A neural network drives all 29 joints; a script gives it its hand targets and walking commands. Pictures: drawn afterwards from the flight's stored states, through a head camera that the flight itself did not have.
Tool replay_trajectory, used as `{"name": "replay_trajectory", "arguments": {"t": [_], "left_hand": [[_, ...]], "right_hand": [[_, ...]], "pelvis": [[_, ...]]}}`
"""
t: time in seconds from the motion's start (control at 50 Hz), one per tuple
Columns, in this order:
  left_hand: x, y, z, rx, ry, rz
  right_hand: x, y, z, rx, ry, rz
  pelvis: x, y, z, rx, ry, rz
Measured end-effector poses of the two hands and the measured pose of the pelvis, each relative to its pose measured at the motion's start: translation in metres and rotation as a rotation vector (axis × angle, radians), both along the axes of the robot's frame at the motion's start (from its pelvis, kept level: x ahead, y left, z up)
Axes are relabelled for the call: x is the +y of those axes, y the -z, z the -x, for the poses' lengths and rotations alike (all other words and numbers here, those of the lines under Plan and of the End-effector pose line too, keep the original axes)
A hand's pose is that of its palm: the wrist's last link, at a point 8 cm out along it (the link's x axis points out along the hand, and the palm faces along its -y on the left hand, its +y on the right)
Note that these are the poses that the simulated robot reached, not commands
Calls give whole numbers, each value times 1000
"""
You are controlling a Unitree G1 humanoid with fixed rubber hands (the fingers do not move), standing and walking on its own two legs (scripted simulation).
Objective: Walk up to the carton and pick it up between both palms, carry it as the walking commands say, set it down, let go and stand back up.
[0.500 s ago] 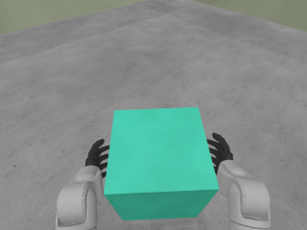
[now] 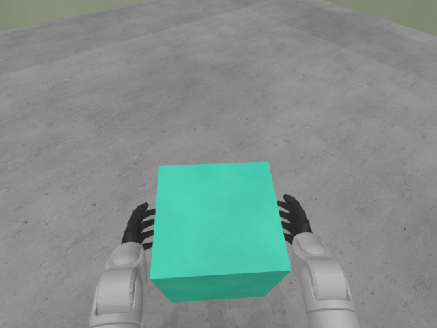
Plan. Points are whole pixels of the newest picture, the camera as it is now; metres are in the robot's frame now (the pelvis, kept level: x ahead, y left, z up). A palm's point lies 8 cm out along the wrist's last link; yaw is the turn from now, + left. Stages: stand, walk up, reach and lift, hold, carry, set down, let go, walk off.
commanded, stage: hold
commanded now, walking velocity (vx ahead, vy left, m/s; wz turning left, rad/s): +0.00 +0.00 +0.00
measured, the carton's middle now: (216, 237) +0.29 +0.03 -0.04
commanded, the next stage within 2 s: set down in 0.18 s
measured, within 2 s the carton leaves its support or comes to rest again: neither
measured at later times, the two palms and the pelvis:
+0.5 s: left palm (146, 243) +0.25 +0.17 +0.00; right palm (302, 235) +0.28 -0.13 +0.01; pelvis -0.04 -0.01 -0.01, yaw -1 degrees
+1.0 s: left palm (155, 247) +0.28 +0.17 -0.09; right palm (291, 243) +0.30 -0.13 -0.07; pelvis -0.04 +0.00 -0.03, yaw -1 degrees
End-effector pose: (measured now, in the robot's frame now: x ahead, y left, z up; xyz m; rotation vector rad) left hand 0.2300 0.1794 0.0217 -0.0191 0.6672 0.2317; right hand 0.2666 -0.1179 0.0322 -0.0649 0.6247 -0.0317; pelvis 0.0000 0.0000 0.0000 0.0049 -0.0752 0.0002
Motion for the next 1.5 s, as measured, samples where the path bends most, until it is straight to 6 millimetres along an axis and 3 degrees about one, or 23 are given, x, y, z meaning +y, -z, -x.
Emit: {"name": "replay_trajectory", "arguments": {"t": [0.06, 0.12, 0.32, 0.44, 0.6, 0.86, 1.0, 1.26, 1.5], "left_hand": [[-1, -15, -11, -38, -1, -10], [-7, -17, -16, -16, 22, -19], [-23, 15, 2, 107, 71, -11], [-17, 25, -7, 103, 39, 0], [-12, 29, -34, 72, 37, 19], [-13, 90, -37, 142, 59, 13], [-13, 107, -46, 85, 56, 13], [-11, 157, -62, 100, 70, 21], [-16, 200, -89, 87, 78, 40]], "right_hand": [[-1, -11, -9, -38, -10, 4], [-8, -9, -6, -18, 13, -5], [-24, 15, 16, 102, 22, 35], [-16, 22, -3, 98, 10, 16], [-12, 25, -27, 70, 34, -3], [-14, 85, -29, 133, 34, 12], [-14, 103, -33, 75, 58, -12], [-12, 152, -46, 90, 76, -17], [-17, 191, -69, 77, 98, -24]], "pelvis": [[0, -1, 2, -21, -15, -1], [0, -1, 5, -43, -11, -1], [-6, 2, 24, -56, 15, -7], [-8, 7, 35, -31, 20, -9], [-6, 11, 31, 34, 21, -11], [0, 17, 30, 235, 24, -4], [1, 28, 42, 342, 24, -1], [0, 64, 70, 468, 16, 0], [-1, 99, 70, 619, 15, -2]]}}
